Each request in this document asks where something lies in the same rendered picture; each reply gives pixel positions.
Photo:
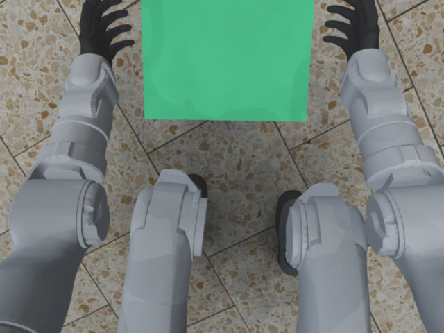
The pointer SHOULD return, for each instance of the carton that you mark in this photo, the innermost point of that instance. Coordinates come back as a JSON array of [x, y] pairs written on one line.
[[226, 60]]

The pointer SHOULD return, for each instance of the right robot hand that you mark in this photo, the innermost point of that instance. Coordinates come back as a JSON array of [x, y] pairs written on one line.
[[362, 33]]

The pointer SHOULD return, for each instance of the robot right upper arm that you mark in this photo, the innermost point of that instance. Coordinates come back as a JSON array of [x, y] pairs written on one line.
[[407, 225]]

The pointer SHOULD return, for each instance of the right robot foot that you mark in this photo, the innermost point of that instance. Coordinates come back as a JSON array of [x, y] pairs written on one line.
[[285, 201]]

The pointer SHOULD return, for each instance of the left robot hand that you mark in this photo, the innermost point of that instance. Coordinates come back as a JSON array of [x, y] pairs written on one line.
[[93, 35]]

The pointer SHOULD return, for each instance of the left robot shin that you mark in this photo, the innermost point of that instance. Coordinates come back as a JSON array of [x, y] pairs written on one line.
[[143, 201]]

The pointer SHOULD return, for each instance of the right robot forearm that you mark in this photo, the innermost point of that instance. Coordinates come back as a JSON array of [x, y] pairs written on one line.
[[392, 149]]

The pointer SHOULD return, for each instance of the robot left upper arm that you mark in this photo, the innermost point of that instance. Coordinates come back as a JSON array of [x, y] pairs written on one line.
[[53, 223]]

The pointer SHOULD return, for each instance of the left robot forearm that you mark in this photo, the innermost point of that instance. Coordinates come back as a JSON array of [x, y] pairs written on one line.
[[81, 131]]

